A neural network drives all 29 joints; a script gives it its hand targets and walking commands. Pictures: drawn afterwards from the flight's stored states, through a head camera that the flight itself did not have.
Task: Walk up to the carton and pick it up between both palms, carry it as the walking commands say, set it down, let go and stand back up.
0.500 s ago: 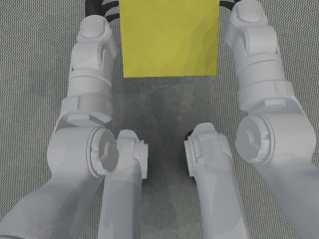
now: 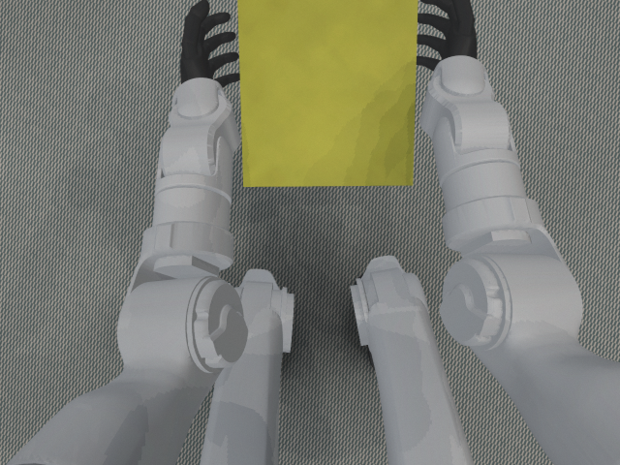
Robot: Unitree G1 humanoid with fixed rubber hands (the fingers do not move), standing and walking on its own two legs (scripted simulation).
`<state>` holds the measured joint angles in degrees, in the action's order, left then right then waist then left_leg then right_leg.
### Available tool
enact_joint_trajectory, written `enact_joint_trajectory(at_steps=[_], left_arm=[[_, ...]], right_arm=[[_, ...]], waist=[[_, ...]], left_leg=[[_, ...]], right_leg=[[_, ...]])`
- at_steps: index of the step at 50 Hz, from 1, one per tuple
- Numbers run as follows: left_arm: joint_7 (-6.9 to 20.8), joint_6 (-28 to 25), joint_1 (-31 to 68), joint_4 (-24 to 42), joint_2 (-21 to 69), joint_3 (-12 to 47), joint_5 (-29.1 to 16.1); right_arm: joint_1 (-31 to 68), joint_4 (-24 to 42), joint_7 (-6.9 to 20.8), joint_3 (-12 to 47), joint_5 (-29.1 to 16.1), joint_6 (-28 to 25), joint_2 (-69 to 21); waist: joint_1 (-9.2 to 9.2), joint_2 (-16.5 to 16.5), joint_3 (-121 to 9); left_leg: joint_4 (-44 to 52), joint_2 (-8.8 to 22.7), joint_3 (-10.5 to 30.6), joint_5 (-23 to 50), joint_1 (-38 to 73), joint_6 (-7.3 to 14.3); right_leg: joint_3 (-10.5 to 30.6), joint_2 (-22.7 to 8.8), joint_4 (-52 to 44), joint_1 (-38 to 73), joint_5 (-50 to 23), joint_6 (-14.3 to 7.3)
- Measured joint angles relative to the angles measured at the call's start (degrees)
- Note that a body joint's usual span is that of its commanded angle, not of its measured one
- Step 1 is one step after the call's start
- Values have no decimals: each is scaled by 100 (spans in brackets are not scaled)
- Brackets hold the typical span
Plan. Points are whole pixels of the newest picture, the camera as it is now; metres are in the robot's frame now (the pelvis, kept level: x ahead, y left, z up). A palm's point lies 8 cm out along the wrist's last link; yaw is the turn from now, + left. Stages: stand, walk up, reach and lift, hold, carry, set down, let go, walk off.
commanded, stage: reach and lift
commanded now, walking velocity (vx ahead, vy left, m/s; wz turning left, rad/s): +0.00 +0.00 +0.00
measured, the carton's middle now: (324, 98) +0.53 -0.04 -0.18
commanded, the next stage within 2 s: none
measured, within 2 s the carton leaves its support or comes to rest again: neither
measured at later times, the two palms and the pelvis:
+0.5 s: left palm (175, 75) +0.51 +0.09 -0.01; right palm (485, 50) +0.50 -0.17 -0.01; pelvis +0.00 +0.00 +0.05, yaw +0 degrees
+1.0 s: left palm (132, 65) +0.48 +0.10 +0.06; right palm (534, 28) +0.48 -0.17 +0.06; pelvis +0.02 +0.00 +0.11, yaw -1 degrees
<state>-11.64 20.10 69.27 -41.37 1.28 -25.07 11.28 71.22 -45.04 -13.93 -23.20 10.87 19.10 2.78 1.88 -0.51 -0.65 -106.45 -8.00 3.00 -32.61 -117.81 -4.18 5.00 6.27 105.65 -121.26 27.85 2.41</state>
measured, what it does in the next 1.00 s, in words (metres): rises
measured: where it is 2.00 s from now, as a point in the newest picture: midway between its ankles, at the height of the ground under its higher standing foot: (321, 349)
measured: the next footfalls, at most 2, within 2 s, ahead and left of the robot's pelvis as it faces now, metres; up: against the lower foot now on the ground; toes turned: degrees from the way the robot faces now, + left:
none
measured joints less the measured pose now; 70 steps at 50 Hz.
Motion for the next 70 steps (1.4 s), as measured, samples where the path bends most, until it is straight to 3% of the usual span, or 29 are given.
enact_joint_trajectory(at_steps=[17,32,45,70], left_arm=[[251,24,-470,-4,139,-178,187],[36,-14,-919,3,292,-151,242],[-8,-60,-1362,24,436,-61,255],[245,-194,-2321,359,755,-79,436]], right_arm=[[-437,-10,-59,-50,121,62,-219],[-889,49,-166,-20,234,59,-459],[-1296,55,-85,-66,276,0,-557],[-2192,262,85,-120,366,-229,-839]], waist=[[-19,7,-390],[-37,-12,-673],[-31,-30,-843],[-27,-42,-933]], left_leg=[[646,12,42,117,698,7],[1230,-6,118,202,1350,45],[1807,-3,167,301,2038,126],[3210,55,317,616,3616,196]], right_leg=[[78,51,-610,685,-105,-14],[112,41,-1194,1366,-151,-13],[164,27,-1806,2098,-221,21],[216,-16,-3219,3707,-498,-29]])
